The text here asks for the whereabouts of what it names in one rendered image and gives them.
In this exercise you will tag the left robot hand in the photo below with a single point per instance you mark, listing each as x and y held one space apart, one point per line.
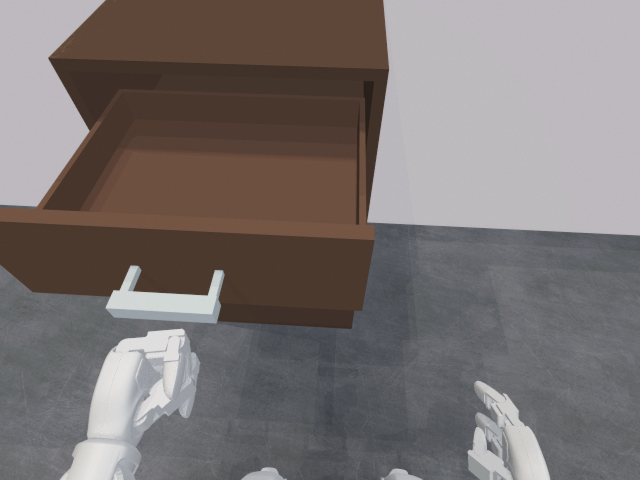
160 364

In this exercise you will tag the cabinet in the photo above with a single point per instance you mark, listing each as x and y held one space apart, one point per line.
332 48

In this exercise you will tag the robot left forearm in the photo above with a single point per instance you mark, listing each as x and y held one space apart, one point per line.
103 459

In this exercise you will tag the right robot hand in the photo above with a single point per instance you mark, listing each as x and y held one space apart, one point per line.
515 446

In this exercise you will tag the handle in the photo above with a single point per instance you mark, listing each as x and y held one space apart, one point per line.
127 303

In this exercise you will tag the drawer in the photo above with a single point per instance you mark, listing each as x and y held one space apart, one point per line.
269 188

